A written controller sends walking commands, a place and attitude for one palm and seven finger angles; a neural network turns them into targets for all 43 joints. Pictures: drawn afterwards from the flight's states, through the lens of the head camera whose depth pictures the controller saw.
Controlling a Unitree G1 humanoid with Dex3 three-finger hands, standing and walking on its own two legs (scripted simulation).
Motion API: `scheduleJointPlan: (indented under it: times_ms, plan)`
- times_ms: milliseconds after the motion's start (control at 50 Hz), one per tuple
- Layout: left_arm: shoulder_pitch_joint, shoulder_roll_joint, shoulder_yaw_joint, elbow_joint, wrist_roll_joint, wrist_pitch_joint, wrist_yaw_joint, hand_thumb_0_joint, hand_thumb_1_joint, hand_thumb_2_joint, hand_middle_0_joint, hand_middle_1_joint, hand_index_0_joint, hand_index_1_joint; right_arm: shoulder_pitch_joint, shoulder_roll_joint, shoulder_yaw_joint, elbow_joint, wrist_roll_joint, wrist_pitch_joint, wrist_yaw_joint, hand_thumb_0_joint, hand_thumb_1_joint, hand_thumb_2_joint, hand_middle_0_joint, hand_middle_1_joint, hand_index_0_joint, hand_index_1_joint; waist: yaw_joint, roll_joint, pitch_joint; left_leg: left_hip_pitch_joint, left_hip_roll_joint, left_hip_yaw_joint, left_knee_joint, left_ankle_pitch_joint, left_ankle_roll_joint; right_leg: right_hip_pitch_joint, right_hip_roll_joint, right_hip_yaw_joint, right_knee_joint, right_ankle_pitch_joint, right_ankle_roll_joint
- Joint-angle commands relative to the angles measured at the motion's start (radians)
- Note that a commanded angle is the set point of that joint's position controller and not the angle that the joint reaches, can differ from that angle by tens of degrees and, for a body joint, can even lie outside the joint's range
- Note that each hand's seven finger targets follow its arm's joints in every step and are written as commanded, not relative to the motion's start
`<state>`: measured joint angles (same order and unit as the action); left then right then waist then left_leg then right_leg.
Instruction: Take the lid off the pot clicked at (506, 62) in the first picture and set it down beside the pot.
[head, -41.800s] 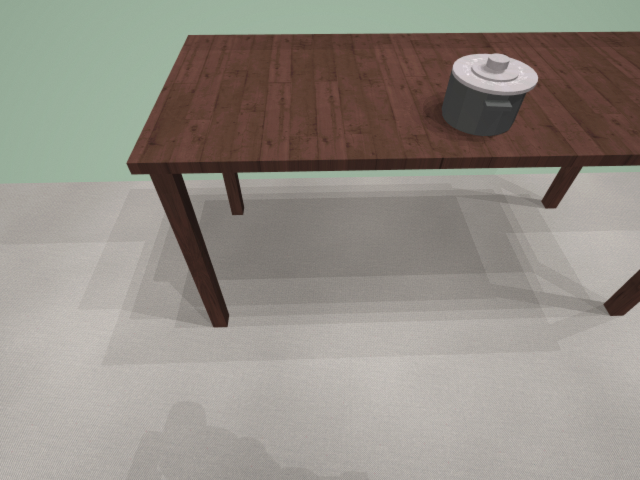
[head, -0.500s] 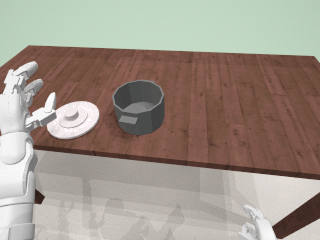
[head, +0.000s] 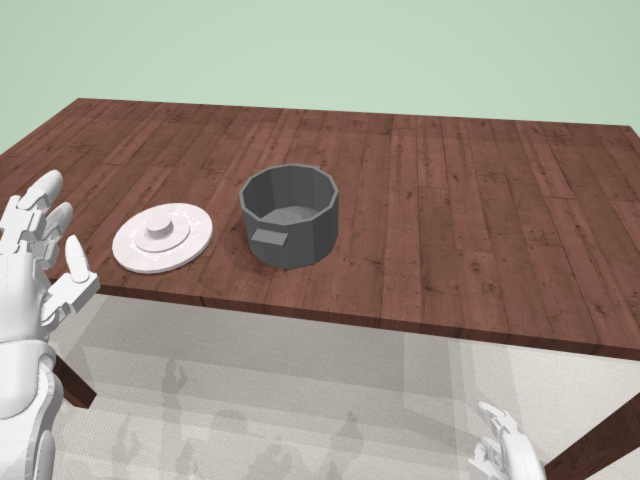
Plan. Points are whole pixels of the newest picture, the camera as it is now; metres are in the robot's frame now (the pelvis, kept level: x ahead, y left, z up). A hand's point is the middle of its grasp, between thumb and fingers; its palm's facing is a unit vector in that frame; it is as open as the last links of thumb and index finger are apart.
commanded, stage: draw the hand back to the body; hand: left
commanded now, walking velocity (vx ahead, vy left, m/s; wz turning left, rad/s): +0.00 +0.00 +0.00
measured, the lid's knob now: (159, 225) +0.51 +0.35 +0.01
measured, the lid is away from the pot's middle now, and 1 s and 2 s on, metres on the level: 0.24 0.24 0.24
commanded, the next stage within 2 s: step back with the hand held close in 0.48 s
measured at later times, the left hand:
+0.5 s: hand (55, 339) +0.18 +0.26 +0.18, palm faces +0.41 -0.84 -0.35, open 7.4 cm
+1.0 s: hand (45, 368) +0.17 +0.27 +0.16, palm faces +0.26 -0.83 -0.50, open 7.4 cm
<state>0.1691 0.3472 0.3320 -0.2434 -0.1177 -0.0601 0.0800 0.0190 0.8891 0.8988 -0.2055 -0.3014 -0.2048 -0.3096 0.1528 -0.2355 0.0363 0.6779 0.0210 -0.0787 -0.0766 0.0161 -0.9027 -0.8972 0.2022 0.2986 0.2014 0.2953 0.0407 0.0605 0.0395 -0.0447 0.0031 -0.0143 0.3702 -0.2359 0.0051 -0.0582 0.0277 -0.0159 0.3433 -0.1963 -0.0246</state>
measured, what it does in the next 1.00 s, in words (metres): stands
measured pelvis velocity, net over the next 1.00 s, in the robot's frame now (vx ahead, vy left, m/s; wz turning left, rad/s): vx -0.02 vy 0.04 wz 0.01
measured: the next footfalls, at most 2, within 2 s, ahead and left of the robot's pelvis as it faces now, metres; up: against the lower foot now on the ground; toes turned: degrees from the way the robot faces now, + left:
right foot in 1.84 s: -0.12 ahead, -0.09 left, +0.00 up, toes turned +5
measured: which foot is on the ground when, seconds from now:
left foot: down 0.00-1.00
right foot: down 0.00-1.00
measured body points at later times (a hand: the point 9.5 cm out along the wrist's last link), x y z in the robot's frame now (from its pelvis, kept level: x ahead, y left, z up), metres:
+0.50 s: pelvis +0.00 +0.02 +0.00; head -0.02 +0.01 +0.45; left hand +0.16 +0.30 +0.19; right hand +0.20 -0.19 -0.08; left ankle -0.02 +0.12 -0.75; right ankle +0.00 -0.10 -0.75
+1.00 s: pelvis -0.02 +0.04 -0.01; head +0.01 +0.05 +0.44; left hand +0.15 +0.31 +0.18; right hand +0.16 -0.21 -0.08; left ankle -0.02 +0.12 -0.75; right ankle +0.00 -0.10 -0.75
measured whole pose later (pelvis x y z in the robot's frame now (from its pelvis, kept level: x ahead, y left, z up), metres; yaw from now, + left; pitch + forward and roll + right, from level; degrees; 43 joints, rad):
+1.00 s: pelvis -0.02 +0.04 -0.01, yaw +0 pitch +0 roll -1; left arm 0.65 0.45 0.39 -0.67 -0.07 -0.15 0.08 0.02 0.89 0.90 -0.21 -0.30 -0.21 -0.31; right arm 0.18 -0.24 -0.02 0.52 0.02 0.01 -0.06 0.02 -0.90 -0.90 0.20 0.30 0.20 0.30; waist 0.00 -0.02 0.06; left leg -0.25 -0.05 0.00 0.49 -0.25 0.06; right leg -0.26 -0.03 0.00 0.46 -0.20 0.03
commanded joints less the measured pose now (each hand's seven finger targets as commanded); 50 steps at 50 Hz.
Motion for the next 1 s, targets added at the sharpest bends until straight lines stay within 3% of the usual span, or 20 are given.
scheduleJointPlan:
  times_ms: [0, 120, 180, 220, 300, 340, 360, 460, 500, 540, 560, 580, 620, 640, 700, 740, 840, 880, 900, 980]
  plan:
    - [-0.134, 0.216, 0.099, -0.317, 0.012, -0.084, 0.014, 0.0, 0.9, 0.9, -0.2, -0.3, -0.2, -0.3, -0.163, -0.096, -0.037, -0.178, -0.006, -0.074, -0.005, 0.0, -0.9, -0.9, 0.2, 0.3, 0.2, 0.3, 0.01, 0.023, -0.142, 0.017, -0.006, 0.021, -0.04, 0.183, 0.035, 0.008, -0.021, -0.002, -0.061, 0.137, -0.003]
    - [0.023, 0.176, 0.079, -0.347, 0.016, -0.079, 0.013, 0.0, 0.9, 0.9, -0.2, -0.3, -0.2, -0.3, -0.154, -0.091, -0.037, -0.177, -0.01, -0.081, -0.001, 0.0, -0.9, -0.9, 0.2, 0.3, 0.2, 0.3, 0.01, -0.011, -0.077, -0.008, 0.0, 0.015, -0.043, 0.169, 0.031, -0.018, -0.018, -0.009, -0.066, 0.111, -0.002]
    - [0.079, 0.2, 0.103, -0.418, 0.02, -0.087, 0.016, 0.0, 0.9, 0.9, -0.2, -0.3, -0.2, -0.3, -0.151, -0.088, -0.039, -0.182, -0.013, -0.09, 0.0, 0.0, -0.9, -0.9, 0.2, 0.3, 0.2, 0.3, 0.012, 0.007, -0.092, -0.003, 0.0, 0.01, -0.042, 0.16, 0.03, -0.008, -0.018, -0.004, -0.063, 0.101, -0.003]
    - [0.148, 0.183, 0.099, -0.427, 0.023, -0.086, 0.017, 0.0, 0.9, 0.9, -0.2, -0.3, -0.2, -0.3, -0.147, -0.084, -0.038, -0.187, -0.017, -0.09, 0.0, 0.0, -0.9, -0.9, 0.2, 0.3, 0.2, 0.3, 0.021, -0.014, -0.084, -0.017, 0.002, 0.007, -0.043, 0.166, 0.029, -0.004, -0.017, -0.009, -0.061, 0.103, -0.005]
    - [0.21, 0.171, 0.084, -0.503, 0.034, -0.087, 0.021, 0.0, 0.9, 0.9, -0.2, -0.3, -0.2, -0.3, -0.144, -0.083, -0.039, -0.195, -0.019, -0.099, 0.003, 0.0, -0.9, -0.9, 0.2, 0.3, 0.2, 0.3, 0.021, 0.024, -0.091, -0.017, 0.004, -0.001, -0.041, 0.177, 0.023, -0.001, -0.014, -0.01, -0.053, 0.11, -0.008]
    - [0.191, 0.162, 0.077, -0.465, 0.034, -0.075, 0.024, 0.0, 0.9, 0.9, -0.2, -0.3, -0.2, -0.3, -0.139, -0.084, -0.036, -0.185, -0.017, -0.091, -0.002, 0.0, -0.9, -0.9, 0.2, 0.3, 0.2, 0.3, 0.014, -0.022, -0.043, -0.031, 0.005, 0.002, -0.046, 0.158, 0.023, -0.025, -0.01, -0.013, -0.062, 0.09, -0.006]
    - [0.164, 0.167, 0.081, -0.477, 0.036, -0.075, 0.026, 0.0, 0.9, 0.9, -0.2, -0.3, -0.2, -0.3, -0.14, -0.086, -0.035, -0.186, -0.017, -0.092, -0.005, 0.0, -0.9, -0.9, 0.2, 0.3, 0.2, 0.3, 0.012, -0.006, -0.037, -0.034, 0.003, -0.002, -0.048, 0.149, 0.023, -0.027, -0.011, -0.012, -0.063, 0.082, -0.007]
    - [0.199, 0.149, 0.064, -0.495, 0.041, -0.072, 0.026, 0.0, 0.9, 0.9, -0.2, -0.3, -0.2, -0.3, -0.138, -0.082, -0.033, -0.19, -0.02, -0.096, -0.004, 0.0, -0.9, -0.9, 0.2, 0.3, 0.2, 0.3, 0.019, -0.006, -0.058, -0.026, 0.004, -0.01, -0.05, 0.16, 0.021, -0.013, -0.01, -0.015, -0.053, 0.086, -0.009]
    - [0.196, 0.163, 0.074, -0.519, 0.045, -0.076, 0.029, 0.0, 0.9, 0.9, -0.2, -0.3, -0.2, -0.3, -0.139, -0.081, -0.032, -0.192, -0.023, -0.102, 0.0, 0.0, -0.9, -0.9, 0.2, 0.3, 0.2, 0.3, 0.023, 0.033, -0.089, -0.024, 0.003, -0.014, -0.046, 0.178, 0.018, 0.005, -0.012, -0.014, -0.042, 0.102, -0.012]
    - [0.212, 0.162, 0.08, -0.493, 0.044, -0.069, 0.03, 0.0, 0.9, 0.9, -0.2, -0.3, -0.2, -0.3, -0.136, -0.08, -0.032, -0.188, -0.023, -0.097, -0.001, 0.0, -0.9, -0.9, 0.2, 0.3, 0.2, 0.3, 0.025, -0.005, -0.066, -0.031, 0.005, -0.012, -0.046, 0.194, 0.018, 0.001, -0.01, -0.017, -0.043, 0.116, -0.012]
    - [0.197, 0.165, 0.078, -0.507, 0.045, -0.068, 0.03, 0.0, 0.9, 0.9, -0.2, -0.3, -0.2, -0.3, -0.137, -0.081, -0.032, -0.19, -0.022, -0.095, -0.001, 0.0, -0.9, -0.9, 0.2, 0.3, 0.2, 0.3, 0.024, 0.003, -0.072, -0.027, 0.005, -0.009, -0.044, 0.201, 0.018, 0.003, -0.01, -0.016, -0.041, 0.122, -0.011]
    - [0.023, 0.323, 0.249, -0.575, 0.031, -0.131, 0.04, 0.0, 0.9, 0.9, -0.2, -0.3, -0.2, -0.3, -0.132, -0.102, -0.013, -0.254, -0.005, -0.061, 0.002, 0.0, -0.9, -0.9, 0.2, 0.3, 0.2, 0.3, -0.009, 0.071, 0.039, -0.122, 0.019, -0.037, -0.052, 0.088, 0.043, -0.055, -0.046, 0.044, -0.055, 0.146, -0.005]
    - [0.224, 0.218, 0.182, -0.439, 0.041, -0.151, 0.027, 0.0, 0.9, 0.9, -0.2, -0.3, -0.2, -0.3, -0.111, -0.102, -0.035, -0.233, -0.014, -0.043, 0.003, 0.0, -0.9, -0.9, 0.2, 0.3, 0.2, 0.3, -0.006, -0.103, 0.002, -0.132, 0.012, -0.054, -0.015, 0.109, 0.055, -0.065, -0.067, 0.061, -0.064, 0.168, 0.001]
    - [0.286, 0.171, 0.137, -0.431, 0.047, -0.148, 0.016, 0.0, 0.9, 0.9, -0.2, -0.3, -0.2, -0.3, -0.108, -0.105, -0.044, -0.24, -0.016, -0.031, 0.01, 0.0, -0.9, -0.9, 0.2, 0.3, 0.2, 0.3, -0.012, -0.127, -0.027, -0.115, 0.013, -0.049, 0.008, 0.168, 0.058, -0.065, -0.076, 0.063, -0.06, 0.217, 0.006]
    - [0.376, 0.15, 0.112, -0.484, 0.053, -0.159, 0.001, 0.0, 0.9, 0.9, -0.2, -0.3, -0.2, -0.3, -0.098, -0.117, -0.059, -0.259, -0.016, -0.002, 0.024, 0.0, -0.9, -0.9, 0.2, 0.3, 0.2, 0.3, -0.023, -0.057, -0.128, -0.1, 0.027, -0.042, 0.031, 0.327, 0.058, -0.023, -0.089, 0.042, -0.004, 0.351, 0.013]
    - [0.397, 0.18, 0.13, -0.547, 0.059, -0.164, 0.002, 0.0, 0.9, 0.9, -0.2, -0.3, -0.2, -0.3, -0.089, -0.124, -0.072, -0.274, -0.014, 0.017, 0.023, 0.0, -0.9, -0.9, 0.2, 0.3, 0.2, 0.3, -0.026, -0.022, -0.175, -0.101, 0.039, -0.043, 0.039, 0.403, 0.057, -0.01, -0.086, 0.032, 0.03, 0.39, 0.02]
    - [0.46, 0.234, 0.193, -0.618, 0.051, -0.17, 0.018, 0.0, 0.9, 0.9, -0.2, -0.3, -0.2, -0.3, -0.074, -0.118, -0.088, -0.311, -0.002, 0.041, 0.015, 0.0, -0.9, -0.9, 0.2, 0.3, 0.2, 0.3, -0.027, -0.01, -0.236, -0.146, 0.063, -0.058, 0.055, 0.487, 0.054, 0.009, -0.077, 0.016, 0.109, 0.413, 0.032]
    - [0.46, 0.257, 0.213, -0.666, 0.049, -0.171, 0.026, 0.0, 0.9, 0.9, -0.2, -0.3, -0.2, -0.3, -0.073, -0.123, -0.092, -0.322, 0.003, 0.039, 0.014, 0.0, -0.9, -0.9, 0.2, 0.3, 0.2, 0.3, -0.028, 0.031, -0.252, -0.168, 0.078, -0.069, 0.052, 0.485, 0.058, 0.01, -0.067, 0.016, 0.143, 0.373, 0.037]
    - [0.482, 0.232, 0.196, -0.642, 0.047, -0.17, 0.025, 0.0, 0.9, 0.9, -0.2, -0.3, -0.2, -0.3, -0.068, -0.115, -0.092, -0.32, 0.004, 0.04, 0.013, 0.0, -0.9, -0.9, 0.2, 0.3, 0.2, 0.3, -0.028, 0.033, -0.234, -0.177, 0.082, -0.074, 0.048, 0.468, 0.057, -0.01, -0.064, 0.009, 0.152, 0.319, 0.038]
    - [0.482, 0.224, 0.202, -0.655, 0.048, -0.174, 0.03, 0.0, 0.9, 0.9, -0.2, -0.3, -0.2, -0.3, -0.06, -0.126, -0.103, -0.325, 0.002, 0.025, 0.013, 0.0, -0.9, -0.9, 0.2, 0.3, 0.2, 0.3, -0.031, 0.032, -0.194, -0.301, 0.103, -0.105, 0.02, 0.291, 0.074, -0.008, -0.054, 0.019, 0.201, 0.204, 0.038]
